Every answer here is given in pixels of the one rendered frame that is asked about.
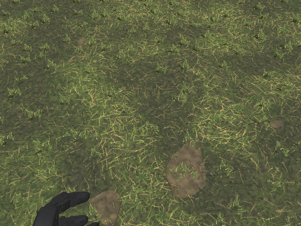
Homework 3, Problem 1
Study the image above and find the robot left hand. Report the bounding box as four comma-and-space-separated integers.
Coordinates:
33, 191, 100, 226

